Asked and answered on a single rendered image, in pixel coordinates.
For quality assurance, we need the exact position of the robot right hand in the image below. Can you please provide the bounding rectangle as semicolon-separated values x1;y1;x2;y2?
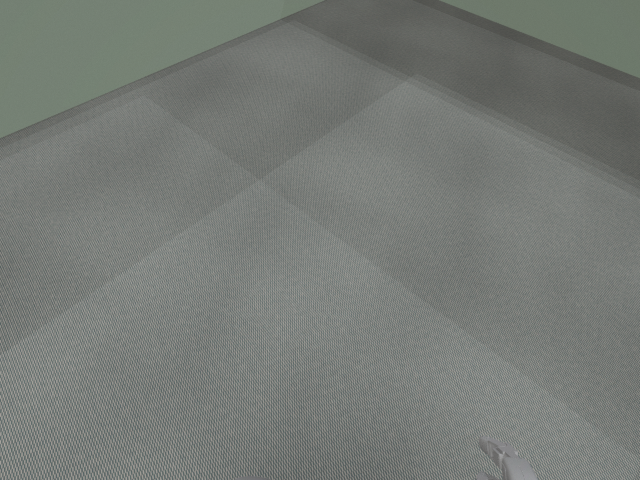
476;436;538;480

